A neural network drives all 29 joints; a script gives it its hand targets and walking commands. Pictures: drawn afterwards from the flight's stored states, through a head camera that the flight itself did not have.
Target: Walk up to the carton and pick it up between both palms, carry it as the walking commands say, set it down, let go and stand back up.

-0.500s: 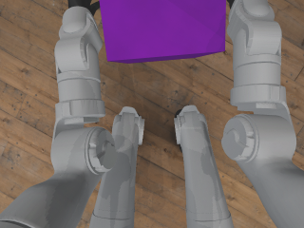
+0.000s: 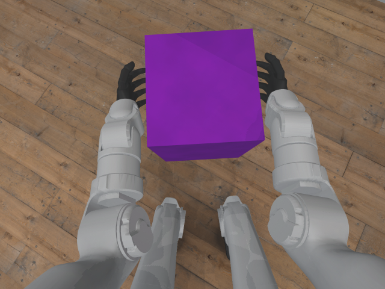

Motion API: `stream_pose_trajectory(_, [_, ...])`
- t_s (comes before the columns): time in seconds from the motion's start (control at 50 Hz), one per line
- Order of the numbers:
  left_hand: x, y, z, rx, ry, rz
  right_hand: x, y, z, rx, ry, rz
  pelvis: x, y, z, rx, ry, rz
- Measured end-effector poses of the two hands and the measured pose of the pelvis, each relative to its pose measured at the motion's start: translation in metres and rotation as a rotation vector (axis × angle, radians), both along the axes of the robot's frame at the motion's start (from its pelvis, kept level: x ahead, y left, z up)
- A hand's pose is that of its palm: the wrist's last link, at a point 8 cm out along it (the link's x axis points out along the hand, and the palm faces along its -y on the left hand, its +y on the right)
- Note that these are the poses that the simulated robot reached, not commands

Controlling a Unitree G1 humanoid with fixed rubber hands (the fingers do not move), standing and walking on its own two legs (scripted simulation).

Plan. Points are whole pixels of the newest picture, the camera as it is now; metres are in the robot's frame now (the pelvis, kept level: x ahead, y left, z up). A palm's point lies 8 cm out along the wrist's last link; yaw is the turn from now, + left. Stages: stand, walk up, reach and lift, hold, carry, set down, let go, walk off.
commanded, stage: reach and lift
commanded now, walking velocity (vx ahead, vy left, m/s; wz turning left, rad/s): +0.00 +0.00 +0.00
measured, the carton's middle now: (200, 108) +0.48 +0.00 -0.12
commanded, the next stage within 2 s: none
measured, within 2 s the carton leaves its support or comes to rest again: neither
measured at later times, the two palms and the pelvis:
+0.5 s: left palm (112, 98) +0.44 +0.15 +0.04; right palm (288, 87) +0.46 -0.14 +0.03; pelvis +0.07 +0.00 +0.09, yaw -1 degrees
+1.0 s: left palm (90, 86) +0.42 +0.14 +0.12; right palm (315, 76) +0.43 -0.14 +0.11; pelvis +0.08 -0.01 +0.15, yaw -1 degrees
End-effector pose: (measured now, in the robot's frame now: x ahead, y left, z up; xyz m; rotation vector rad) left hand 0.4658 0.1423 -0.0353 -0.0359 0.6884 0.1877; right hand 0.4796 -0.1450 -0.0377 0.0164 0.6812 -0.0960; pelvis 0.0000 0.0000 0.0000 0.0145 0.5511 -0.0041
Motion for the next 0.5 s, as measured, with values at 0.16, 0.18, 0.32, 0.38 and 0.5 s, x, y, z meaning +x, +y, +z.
stream_pose_trajectory(0.16, [-0.003,-0.003,0.050,0.020,0.021,-0.023,-0.005,-0.003,0.050,-0.020,0.019,0.006,0.029,0.000,0.039,0.005,0.007,-0.013])
stream_pose_trajectory(0.18, [-0.004,-0.002,0.054,0.020,0.028,-0.022,-0.006,-0.002,0.054,-0.019,0.025,0.006,0.032,0.000,0.045,0.005,0.003,-0.013])
stream_pose_trajectory(0.32, [-0.012,0.003,0.069,0.027,0.032,-0.013,-0.013,0.003,0.066,-0.020,0.029,0.015,0.052,0.000,0.073,0.001,-0.007,-0.014])
stream_pose_trajectory(0.38, [-0.016,0.004,0.069,0.025,0.031,-0.006,-0.016,0.004,0.067,-0.024,0.027,0.021,0.057,0.000,0.081,-0.002,-0.006,-0.009])
stream_pose_trajectory(0.5, [-0.023,0.004,0.073,0.013,0.019,0.002,-0.023,0.004,0.071,-0.012,0.017,0.010,0.067,-0.001,0.093,-0.006,-0.006,-0.008])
